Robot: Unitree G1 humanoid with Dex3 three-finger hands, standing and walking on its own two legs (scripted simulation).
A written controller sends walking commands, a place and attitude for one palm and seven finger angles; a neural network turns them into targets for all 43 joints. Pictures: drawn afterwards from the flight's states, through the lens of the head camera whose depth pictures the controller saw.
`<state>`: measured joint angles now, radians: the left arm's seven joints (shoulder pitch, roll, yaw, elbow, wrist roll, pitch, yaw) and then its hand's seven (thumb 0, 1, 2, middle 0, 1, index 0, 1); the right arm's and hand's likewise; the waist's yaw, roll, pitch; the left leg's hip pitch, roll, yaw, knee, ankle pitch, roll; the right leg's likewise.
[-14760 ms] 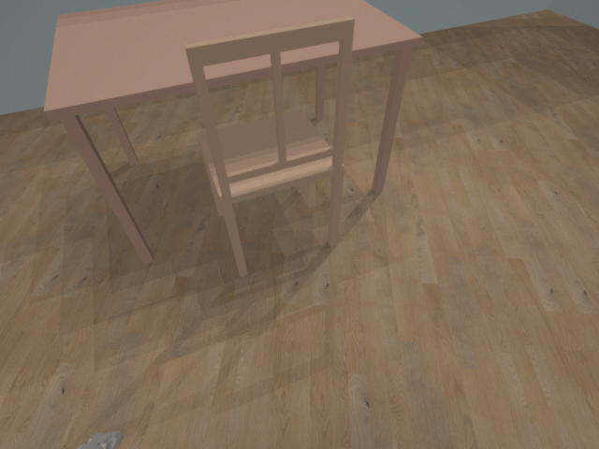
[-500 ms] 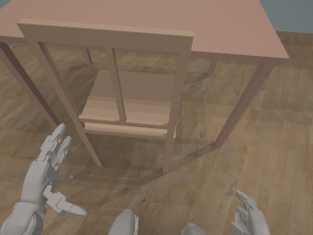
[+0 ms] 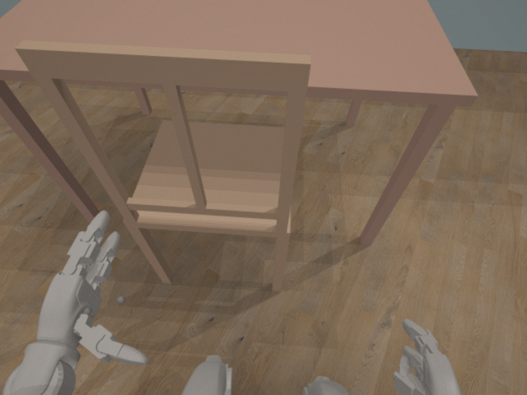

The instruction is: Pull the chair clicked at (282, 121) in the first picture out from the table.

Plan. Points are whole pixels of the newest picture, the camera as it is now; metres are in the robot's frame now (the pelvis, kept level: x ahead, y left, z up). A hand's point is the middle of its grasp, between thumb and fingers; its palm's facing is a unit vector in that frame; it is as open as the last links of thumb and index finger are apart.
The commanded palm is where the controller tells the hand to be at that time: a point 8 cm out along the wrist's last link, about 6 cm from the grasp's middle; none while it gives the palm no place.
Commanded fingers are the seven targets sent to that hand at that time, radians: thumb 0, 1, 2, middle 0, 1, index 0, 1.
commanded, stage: aim the fingers beside a spindle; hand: left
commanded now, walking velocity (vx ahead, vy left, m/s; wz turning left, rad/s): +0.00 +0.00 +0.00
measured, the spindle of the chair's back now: (189, 156) +0.54 +0.17 +0.00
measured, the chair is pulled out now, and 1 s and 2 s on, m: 0.00 0.00 0.00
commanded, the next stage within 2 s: none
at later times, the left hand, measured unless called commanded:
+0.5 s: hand (141, 276) +0.28 +0.19 +0.03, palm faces -0.06 -1.00 -0.06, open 16.9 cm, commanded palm +0.26 +0.25 +0.03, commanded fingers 0.00 -0.50 0.30 -0.06 -0.08 -0.06 -0.08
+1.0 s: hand (161, 247) +0.34 +0.18 +0.01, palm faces -0.05 -1.00 -0.05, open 16.9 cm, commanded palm +0.32 +0.23 +0.01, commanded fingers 0.00 -0.50 0.30 -0.06 -0.08 -0.06 -0.08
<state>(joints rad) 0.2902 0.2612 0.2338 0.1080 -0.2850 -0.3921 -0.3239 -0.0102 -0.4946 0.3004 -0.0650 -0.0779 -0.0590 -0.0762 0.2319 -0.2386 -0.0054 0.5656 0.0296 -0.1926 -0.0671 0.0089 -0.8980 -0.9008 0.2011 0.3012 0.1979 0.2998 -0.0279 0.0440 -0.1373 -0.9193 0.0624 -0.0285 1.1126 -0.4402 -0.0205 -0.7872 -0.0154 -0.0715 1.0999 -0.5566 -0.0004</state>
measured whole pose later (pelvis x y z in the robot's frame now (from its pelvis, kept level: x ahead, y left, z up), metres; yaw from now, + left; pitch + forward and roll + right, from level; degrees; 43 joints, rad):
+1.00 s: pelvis -0.01 +0.00 -0.02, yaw -1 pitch +19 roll -2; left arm -0.13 0.25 0.21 0.42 -0.21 -0.42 -0.24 -0.01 -0.50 0.30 -0.06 -0.08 -0.06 -0.08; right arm 0.23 -0.25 0.00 0.59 0.01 -0.12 -0.04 0.01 -0.90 -0.90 0.20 0.30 0.20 0.30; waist -0.05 0.03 -0.14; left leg -1.08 0.06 -0.01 1.21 -0.46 -0.01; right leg -0.96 -0.02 -0.05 1.22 -0.58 0.01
